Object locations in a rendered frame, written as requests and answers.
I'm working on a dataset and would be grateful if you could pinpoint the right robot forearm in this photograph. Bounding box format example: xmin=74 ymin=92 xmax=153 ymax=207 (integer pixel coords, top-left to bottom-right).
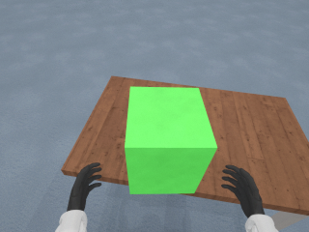
xmin=244 ymin=214 xmax=279 ymax=232

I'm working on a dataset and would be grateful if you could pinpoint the right robot hand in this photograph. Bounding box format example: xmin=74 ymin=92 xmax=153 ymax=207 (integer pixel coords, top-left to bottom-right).
xmin=221 ymin=164 xmax=265 ymax=218

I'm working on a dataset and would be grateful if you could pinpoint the carton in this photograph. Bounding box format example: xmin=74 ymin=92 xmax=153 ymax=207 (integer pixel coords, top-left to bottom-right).
xmin=125 ymin=86 xmax=217 ymax=194

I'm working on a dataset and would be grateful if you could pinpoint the table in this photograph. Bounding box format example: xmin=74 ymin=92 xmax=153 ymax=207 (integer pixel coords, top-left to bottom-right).
xmin=61 ymin=75 xmax=309 ymax=231

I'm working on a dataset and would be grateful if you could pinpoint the left robot forearm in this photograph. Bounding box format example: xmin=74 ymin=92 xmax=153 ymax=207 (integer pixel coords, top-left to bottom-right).
xmin=55 ymin=210 xmax=88 ymax=232

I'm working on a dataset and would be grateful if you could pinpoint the left robot hand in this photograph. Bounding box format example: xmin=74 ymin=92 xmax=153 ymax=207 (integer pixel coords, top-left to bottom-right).
xmin=67 ymin=162 xmax=102 ymax=212

